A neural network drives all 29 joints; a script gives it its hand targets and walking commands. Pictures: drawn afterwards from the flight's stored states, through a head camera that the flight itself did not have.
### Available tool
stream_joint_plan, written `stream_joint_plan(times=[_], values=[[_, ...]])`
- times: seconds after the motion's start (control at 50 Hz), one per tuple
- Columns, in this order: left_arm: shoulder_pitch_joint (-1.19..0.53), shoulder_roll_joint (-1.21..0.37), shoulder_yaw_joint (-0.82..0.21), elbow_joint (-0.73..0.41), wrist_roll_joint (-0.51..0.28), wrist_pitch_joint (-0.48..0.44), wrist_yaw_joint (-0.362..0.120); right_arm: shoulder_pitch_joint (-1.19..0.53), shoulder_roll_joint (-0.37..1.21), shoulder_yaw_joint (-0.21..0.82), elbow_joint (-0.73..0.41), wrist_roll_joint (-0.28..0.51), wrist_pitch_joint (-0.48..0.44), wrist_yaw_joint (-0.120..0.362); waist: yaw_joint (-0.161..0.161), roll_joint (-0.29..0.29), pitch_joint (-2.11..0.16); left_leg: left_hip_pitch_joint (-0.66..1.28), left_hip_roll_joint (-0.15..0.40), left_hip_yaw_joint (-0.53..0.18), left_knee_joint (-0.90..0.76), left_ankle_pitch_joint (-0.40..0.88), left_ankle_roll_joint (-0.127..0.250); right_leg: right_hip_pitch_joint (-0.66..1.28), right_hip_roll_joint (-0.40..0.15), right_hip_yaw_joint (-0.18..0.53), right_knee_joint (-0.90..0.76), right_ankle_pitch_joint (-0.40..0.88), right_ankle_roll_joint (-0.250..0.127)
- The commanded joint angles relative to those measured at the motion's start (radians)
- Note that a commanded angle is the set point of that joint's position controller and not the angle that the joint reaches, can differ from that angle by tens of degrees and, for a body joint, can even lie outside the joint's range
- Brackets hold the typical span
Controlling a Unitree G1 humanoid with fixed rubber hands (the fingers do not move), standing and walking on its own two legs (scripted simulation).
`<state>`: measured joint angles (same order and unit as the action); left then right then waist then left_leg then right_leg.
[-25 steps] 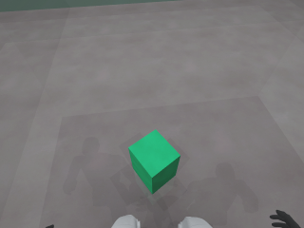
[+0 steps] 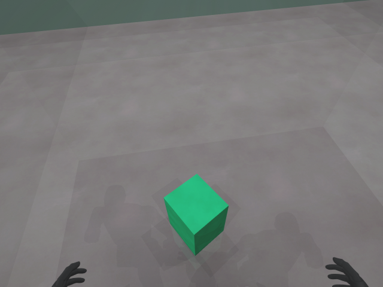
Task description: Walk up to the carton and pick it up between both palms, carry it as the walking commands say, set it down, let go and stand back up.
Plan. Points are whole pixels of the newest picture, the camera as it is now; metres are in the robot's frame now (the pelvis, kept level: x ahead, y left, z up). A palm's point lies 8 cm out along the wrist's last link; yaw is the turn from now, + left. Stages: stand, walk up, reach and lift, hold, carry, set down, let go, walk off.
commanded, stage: walk up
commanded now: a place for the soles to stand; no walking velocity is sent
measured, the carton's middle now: (196, 215) +0.52 +0.02 -0.61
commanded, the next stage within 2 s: none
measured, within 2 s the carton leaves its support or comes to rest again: neither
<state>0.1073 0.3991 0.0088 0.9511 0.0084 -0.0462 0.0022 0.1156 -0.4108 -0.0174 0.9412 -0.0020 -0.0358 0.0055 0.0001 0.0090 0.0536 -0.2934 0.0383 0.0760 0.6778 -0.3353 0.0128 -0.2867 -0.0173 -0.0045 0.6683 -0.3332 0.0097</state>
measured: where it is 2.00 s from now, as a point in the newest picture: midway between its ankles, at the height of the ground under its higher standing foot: outside the picture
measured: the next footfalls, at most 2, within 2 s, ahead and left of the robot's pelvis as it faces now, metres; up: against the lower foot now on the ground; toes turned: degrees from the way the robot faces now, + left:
right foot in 0.50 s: +0.15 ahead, -0.26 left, +0.00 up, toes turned +6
left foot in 0.70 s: +0.12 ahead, -0.04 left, +0.00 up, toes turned +18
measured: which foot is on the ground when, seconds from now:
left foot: down 0.00-0.50, up 0.52-0.68, down 0.70-1.00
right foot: down 0.00-0.18, up 0.20-0.48, down 0.50-0.70, up 0.72-1.00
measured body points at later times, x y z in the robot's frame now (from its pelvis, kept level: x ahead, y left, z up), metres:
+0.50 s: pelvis +0.01 -0.10 -0.01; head +0.03 -0.06 +0.44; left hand +0.16 +0.25 -0.10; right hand +0.04 -0.50 -0.05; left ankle +0.02 +0.11 -0.72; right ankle +0.10 -0.26 -0.72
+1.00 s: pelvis +0.10 -0.25 -0.03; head +0.10 -0.20 +0.41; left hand +0.09 +0.12 -0.15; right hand +0.27 -0.60 -0.06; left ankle +0.09 -0.05 -0.72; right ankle +0.21 -0.40 -0.71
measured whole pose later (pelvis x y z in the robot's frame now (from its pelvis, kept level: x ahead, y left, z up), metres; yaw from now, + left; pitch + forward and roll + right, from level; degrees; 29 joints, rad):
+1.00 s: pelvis +0.10 -0.25 -0.03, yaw +20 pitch -3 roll +0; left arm 0.25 0.51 0.14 0.71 0.04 0.09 -0.10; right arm 0.42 -0.54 -0.08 0.78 -0.04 -0.10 -0.10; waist -0.01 -0.11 0.09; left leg -0.46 0.08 -0.11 0.90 -0.41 -0.04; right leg -0.49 -0.10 0.03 0.95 -0.45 -0.01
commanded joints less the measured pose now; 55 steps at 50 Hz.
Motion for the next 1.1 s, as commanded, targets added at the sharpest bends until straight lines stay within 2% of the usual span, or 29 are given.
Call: stream_joint_plan(times=[0.0, 0.12, 0.14, 0.16, 0.2, 0.28, 0.36, 0.42, 0.44, 0.46, 0.48, 0.5, 0.52, 0.6, 0.62, 0.64, 0.66, 0.68, 0.7, 0.72, 0.8, 0.88, 0.94, 0.96, 0.98, 1.0, 1.02, 1.06, 1.08], values=[[-0.066, 0.205, 0.040, -0.021, 0.005, -0.015, 0.003, -0.053, -0.195, -0.041, -0.020, 0.004, -0.012, -0.001, -0.003, -0.032, -0.048, 0.051, 0.097, -0.142, -0.220, 0.080, 0.054, -0.006, -0.087, 0.142, -0.218, 0.073, -0.075], [-0.084, 0.190, 0.031, 0.020, 0.003, -0.011, -0.001, -0.063, -0.187, -0.033, 0.028, 0.002, -0.009, 0.001, -0.007, -0.031, -0.054, 0.115, 0.085, -0.128, -0.275, 0.098, 0.040, 0.019, -0.106, 0.150, -0.313, 0.061, -0.065], [-0.152, 0.288, 0.116, -0.123, 0.061, 0.035, -0.045, 0.192, -0.333, -0.104, 0.043, 0.021, -0.030, -0.035, -0.056, -0.160, -0.026, 0.121, 0.188, -0.328, -0.316, -0.059, 0.108, -0.093, -0.033, 0.021, -0.093, -0.242, -0.070], [-0.177, 0.247, 0.112, -0.165, 0.064, 0.058, -0.066, 0.280, -0.428, -0.136, 0.070, 0.003, -0.040, -0.048, -0.090, 0.030, -0.004, 0.279, 0.328, -0.584, -0.431, -0.174, 0.198, -0.334, 0.001, 0.013, 0.137, -0.295, -0.042], [-0.152, 0.224, 0.116, -0.217, 0.074, 0.080, -0.087, 0.275, -0.413, -0.153, 0.018, 0.000, -0.064, -0.075, -0.065, -0.010, 0.009, 0.359, 0.426, -0.692, -0.414, -0.099, 0.269, -0.501, -0.077, 0.141, 0.336, -0.177, -0.021], [-0.081, 0.207, 0.137, -0.246, 0.064, 0.098, -0.117, 0.214, -0.345, -0.138, -0.052, -0.004, -0.077, -0.088, -0.023, 0.035, -0.039, 0.193, 0.264, -0.411, -0.341, -0.029, 0.201, -0.372, -0.082, 0.106, 0.307, -0.079, -0.011], [-0.116, 0.213, 0.160, -0.304, 0.056, 0.114, -0.136, 0.215, -0.394, -0.148, -0.083, -0.028, -0.077, -0.087, -0.018, 0.192, 0.008, -0.039, 0.224, -0.370, -0.334, -0.153, 0.185, -0.223, -0.074, 0.078, 0.235, -0.104, -0.003], [0.019, 0.235, 0.180, -0.287, 0.045, 0.118, -0.141, 0.146, -0.415, -0.147, -0.127, -0.041, -0.065, -0.091, 0.067, 0.256, -0.035, -0.267, 0.170, -0.261, -0.261, -0.161, 0.138, 0.079, -0.023, -0.012, 0.099, -0.134, -0.039], [0.113, 0.265, 0.192, -0.260, 0.052, 0.116, -0.134, 0.116, -0.383, -0.139, -0.150, -0.043, -0.062, -0.097, 0.129, 0.161, -0.039, -0.391, 0.136, -0.206, -0.153, -0.204, 0.114, 0.234, 0.007, -0.060, 0.015, -0.044, -0.046], [0.238, 0.306, 0.208, -0.232, 0.060, 0.107, -0.121, 0.154, -0.320, -0.112, -0.160, -0.047, -0.057, -0.102, 0.187, -0.062, -0.077, -0.511, 0.054, -0.122, 0.114, -0.273, 0.092, 0.366, -0.015, -0.004, -0.096, -0.142, -0.071], [0.285, 0.390, 0.217, -0.246, 0.076, 0.101, -0.104, 0.186, -0.231, -0.085, -0.190, -0.032, -0.055, -0.114, 0.212, -0.389, -0.037, -0.655, -0.103, -0.044, 0.434, -0.386, 0.033, 0.287, -0.303, 0.451, -0.417, -0.539, -0.140], [0.128, 0.433, 0.222, -0.315, 0.051, 0.094, -0.095, 0.171, -0.279, -0.104, -0.202, -0.019, -0.049, -0.125, 0.130, -0.241, -0.009, -0.606, -0.054, -0.106, 0.512, -0.288, 0.016, 0.149, -0.404, 0.615, -0.530, -0.631, -0.255], [0.075, 0.403, 0.218, -0.323, 0.036, 0.091, -0.092, 0.203, -0.329, -0.126, -0.167, -0.007, -0.051, -0.123, 0.082, -0.148, -0.007, -0.509, -0.002, -0.115, 0.528, -0.224, 0.036, 0.082, -0.378, 0.551, -0.498, -0.604, -0.255], [-0.103, 0.318, 0.186, -0.381, 0.051, 0.096, -0.087, 0.531, -0.368, -0.163, -0.058, 0.002, -0.052, -0.097, -0.086, -0.242, 0.009, -0.037, 0.009, 0.002, 0.293, -0.096, 0.020, -0.288, -0.255, 0.181, -0.284, -0.401, -0.218], [-0.132, 0.292, 0.172, -0.395, 0.057, 0.103, -0.087, 0.642, -0.362, -0.180, -0.019, -0.001, -0.054, -0.100, -0.146, -0.173, -0.003, 0.159, 0.004, -0.005, 0.158, -0.037, 0.035, -0.419, -0.226, 0.129, -0.159, -0.442, -0.197], [-0.123, 0.235, 0.155, -0.403, 0.067, 0.114, -0.083, 0.735, -0.369, -0.190, 0.004, -0.010, -0.059, -0.110, -0.192, -0.094, 0.009, 0.304, 0.023, -0.101, 0.049, -0.011, 0.056, -0.546, -0.168, 0.068, 0.071, -0.452, -0.146], [-0.092, 0.159, 0.137, -0.425, 0.058, 0.114, -0.081, 0.750, -0.447, -0.202, -0.025, -0.028, -0.066, -0.125, -0.193, 0.188, -0.005, 0.299, 0.187, -0.450, -0.238, -0.370, 0.119, -0.617, -0.050, -0.079, 0.403, -0.368, -0.084], [-0.074, 0.158, 0.128, -0.433, 0.057, 0.114, -0.077, 0.592, -0.481, -0.190, -0.102, -0.036, -0.076, -0.135, -0.108, 0.161, 0.035, 0.165, 0.386, -0.958, -0.453, -0.610, 0.172, -0.687, -0.029, 0.059, 0.567, -0.253, -0.045], [-0.025, 0.254, 0.145, -0.407, 0.058, 0.124, -0.079, 0.475, -0.471, -0.170, -0.170, -0.014, -0.082, -0.147, -0.036, -0.063, 0.072, 0.119, 0.437, -0.931, -0.433, -0.567, 0.163, -0.656, -0.085, 0.131, 0.614, -0.199, -0.034], [0.026, 0.280, 0.155, -0.379, 0.053, 0.134, -0.090, 0.418, -0.480, -0.166, -0.184, -0.007, -0.084, -0.154, -0.009, -0.086, 0.074, 0.038, 0.401, -0.889, -0.404, -0.536, 0.175, -0.599, -0.096, 0.144, 0.616, -0.154, -0.026], [0.142, 0.277, 0.180, -0.313, 0.057, 0.130, -0.104, 0.313, -0.409, -0.142, -0.194, -0.025, -0.099, -0.133, 0.043, 0.101, 0.081, -0.200, 0.211, -0.470, -0.254, -0.285, 0.184, -0.373, -0.108, 0.092, 0.576, -0.059, -0.007], [0.111, 0.247, 0.171, -0.339, 0.038, 0.126, -0.107, 0.311, -0.424, -0.145, -0.206, -0.040, -0.092, -0.122, 0.002, 0.262, 0.025, -0.189, 0.159, -0.365, -0.174, -0.199, 0.186, -0.257, -0.095, 0.041, 0.378, -0.105, -0.002], [0.173, 0.244, 0.174, -0.307, 0.026, 0.107, -0.085, 0.248, -0.420, -0.145, -0.225, -0.045, -0.064, -0.101, 0.035, 0.278, -0.025, -0.342, 0.124, -0.316, -0.109, -0.186, 0.166, 0.009, -0.019, -0.064, 0.199, -0.131, -0.023], [0.260, 0.262, 0.186, -0.261, 0.029, 0.090, -0.070, 0.238, -0.381, -0.131, -0.227, -0.042, -0.051, -0.096, 0.076, 0.158, -0.020, -0.432, 0.085, -0.269, 0.050, -0.196, 0.141, 0.128, 0.018, -0.093, 0.104, -0.117, -0.027], [0.340, 0.296, 0.192, -0.244, 0.039, 0.078, -0.051, 0.261, -0.297, -0.104, -0.234, -0.043, -0.041, -0.097, 0.126, -0.073, -0.021, -0.486, -0.019, -0.171, 0.372, -0.184, 0.103, 0.128, -0.040, 0.054, -0.085, -0.295, -0.044], [0.314, 0.394, 0.202, -0.271, 0.047, 0.064, -0.041, 0.248, -0.212, -0.077, -0.271, -0.021, -0.042, -0.102, 0.116, -0.303, 0.013, -0.626, -0.140, -0.121, 0.600, -0.299, 0.040, 0.035, -0.340, 0.567, -0.328, -0.522, -0.126], [0.186, 0.446, 0.207, -0.300, 0.023, 0.051, -0.041, 0.213, -0.283, -0.108, -0.273, -0.010, -0.043, -0.112, 0.064, -0.215, 0.012, -0.575, -0.074, -0.243, 0.641, -0.258, 0.030, -0.035, -0.466, 0.798, -0.457, -0.532, -0.247], [0.134, 0.389, 0.194, -0.283, 0.015, 0.036, -0.032, 0.242, -0.348, -0.118, -0.209, -0.004, -0.055, -0.092, 0.025, -0.113, 0.072, -0.509, -0.001, -0.183, 0.623, -0.160, 0.019, -0.084, -0.390, 0.568, -0.336, -0.471, -0.234], [0.115, 0.374, 0.181, -0.282, 0.018, 0.033, -0.027, 0.283, -0.342, -0.120, -0.185, -0.006, -0.054, -0.081, 0.004, -0.160, 0.073, -0.464, 0.009, -0.146, 0.567, -0.162, 0.018, -0.099, -0.354, 0.477, -0.279, -0.452, -0.228]])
